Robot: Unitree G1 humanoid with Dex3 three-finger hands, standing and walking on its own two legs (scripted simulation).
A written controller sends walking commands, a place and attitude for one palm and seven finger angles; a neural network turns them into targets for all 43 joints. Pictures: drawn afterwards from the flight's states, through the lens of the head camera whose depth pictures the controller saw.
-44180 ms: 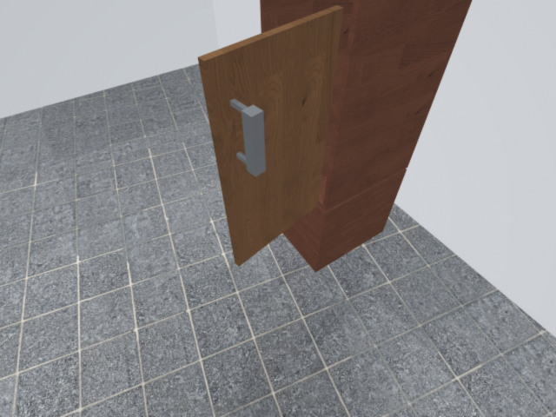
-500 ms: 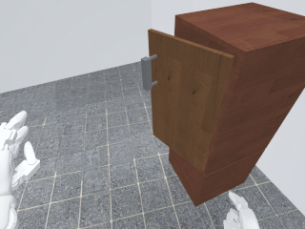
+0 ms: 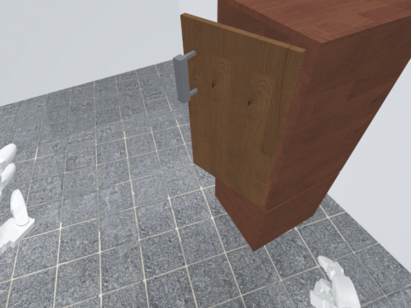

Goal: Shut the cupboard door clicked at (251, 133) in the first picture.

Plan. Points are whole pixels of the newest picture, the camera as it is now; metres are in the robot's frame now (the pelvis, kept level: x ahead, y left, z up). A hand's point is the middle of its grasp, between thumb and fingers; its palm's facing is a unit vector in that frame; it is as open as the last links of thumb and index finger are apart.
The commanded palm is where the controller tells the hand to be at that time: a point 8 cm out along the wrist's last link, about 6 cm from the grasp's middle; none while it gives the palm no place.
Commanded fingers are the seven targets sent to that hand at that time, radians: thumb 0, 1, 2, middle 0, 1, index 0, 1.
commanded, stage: step back with the hand held close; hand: left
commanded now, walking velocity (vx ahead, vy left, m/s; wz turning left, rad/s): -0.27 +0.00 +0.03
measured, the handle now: (187, 77) +0.69 +0.09 +0.10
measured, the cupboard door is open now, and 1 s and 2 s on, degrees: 20 20 20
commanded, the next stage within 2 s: stop stepping back and stand still in 1.04 s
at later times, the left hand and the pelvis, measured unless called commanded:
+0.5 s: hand out of the picture +0.11 +0.27 +0.17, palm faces +0.53 -0.73 -0.44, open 7.4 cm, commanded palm +0.04 +0.30 +0.18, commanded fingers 0.00 0.90 0.90 -0.20 -0.30 -0.20 -0.30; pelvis -0.08 -0.01 -0.02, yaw +4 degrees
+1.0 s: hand out of the picture -0.01 +0.28 +0.17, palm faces +0.61 -0.69 -0.39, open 7.4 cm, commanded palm -0.07 +0.31 +0.18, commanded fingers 0.00 0.90 0.90 -0.20 -0.30 -0.20 -0.30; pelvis -0.16 -0.01 -0.03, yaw +10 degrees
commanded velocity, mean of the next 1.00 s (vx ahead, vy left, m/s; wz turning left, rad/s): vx -0.35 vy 0.00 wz -0.06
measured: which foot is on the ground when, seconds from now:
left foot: down 0.00-1.00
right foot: down 0.00-1.00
